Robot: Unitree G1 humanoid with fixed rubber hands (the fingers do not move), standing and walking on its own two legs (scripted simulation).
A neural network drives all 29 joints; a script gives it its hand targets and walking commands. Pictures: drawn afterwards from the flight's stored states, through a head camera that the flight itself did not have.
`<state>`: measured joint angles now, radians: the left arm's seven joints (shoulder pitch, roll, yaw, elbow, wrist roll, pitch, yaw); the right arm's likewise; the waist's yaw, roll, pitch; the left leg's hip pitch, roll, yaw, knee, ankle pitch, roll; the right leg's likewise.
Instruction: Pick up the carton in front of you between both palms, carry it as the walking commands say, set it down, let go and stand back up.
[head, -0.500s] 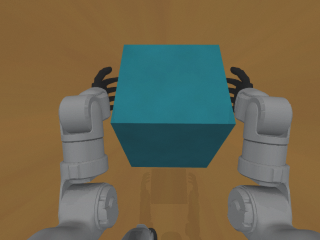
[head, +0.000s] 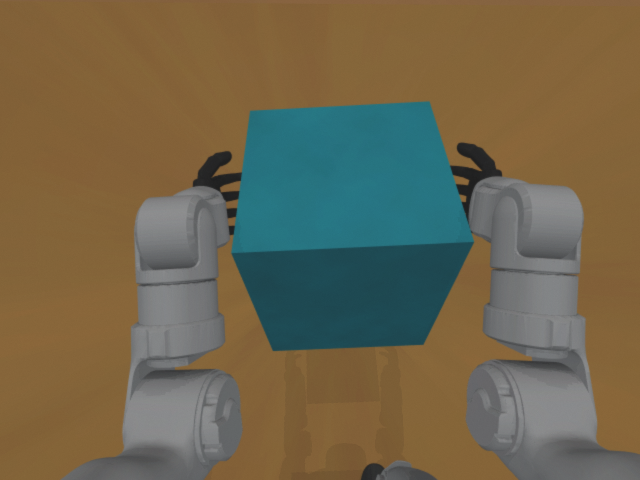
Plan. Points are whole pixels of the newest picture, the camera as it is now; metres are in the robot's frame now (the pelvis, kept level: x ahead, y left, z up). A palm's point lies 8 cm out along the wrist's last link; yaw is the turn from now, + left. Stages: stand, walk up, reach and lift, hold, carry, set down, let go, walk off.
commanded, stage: carry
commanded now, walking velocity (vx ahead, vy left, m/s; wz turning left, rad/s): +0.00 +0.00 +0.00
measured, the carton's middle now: (344, 237) +0.40 +0.01 +0.07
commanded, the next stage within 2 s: none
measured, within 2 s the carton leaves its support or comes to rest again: neither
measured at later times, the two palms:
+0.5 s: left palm (229, 127) +0.50 +0.16 +0.16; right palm (471, 137) +0.49 -0.14 +0.16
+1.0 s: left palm (227, 136) +0.50 +0.16 +0.16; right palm (467, 139) +0.49 -0.14 +0.16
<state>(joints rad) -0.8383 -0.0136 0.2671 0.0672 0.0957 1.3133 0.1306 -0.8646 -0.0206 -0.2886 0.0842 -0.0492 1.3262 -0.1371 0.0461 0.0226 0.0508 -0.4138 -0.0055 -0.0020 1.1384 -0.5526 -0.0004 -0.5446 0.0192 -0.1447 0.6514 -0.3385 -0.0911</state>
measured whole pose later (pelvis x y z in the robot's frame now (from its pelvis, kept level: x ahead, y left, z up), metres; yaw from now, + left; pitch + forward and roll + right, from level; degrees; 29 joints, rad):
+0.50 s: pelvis +0.15 +0.02 +0.02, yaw -1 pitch +2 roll +0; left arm -0.77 0.00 0.25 0.30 0.11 1.27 0.11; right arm -0.74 0.01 -0.25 0.26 -0.09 1.28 -0.12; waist -0.01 0.00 -0.10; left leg -0.27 -0.01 0.07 0.58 -0.50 0.03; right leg -0.22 0.00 -0.10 0.55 -0.52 -0.02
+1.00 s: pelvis +0.16 +0.02 +0.02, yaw -1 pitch +0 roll +0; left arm -0.65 0.00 0.19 0.23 0.07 1.23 0.11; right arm -0.65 0.01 -0.19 0.22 -0.07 1.24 -0.12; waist 0.01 0.00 -0.08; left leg -0.18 -0.01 0.08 0.54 -0.51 0.03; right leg -0.13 0.00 -0.09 0.50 -0.52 -0.02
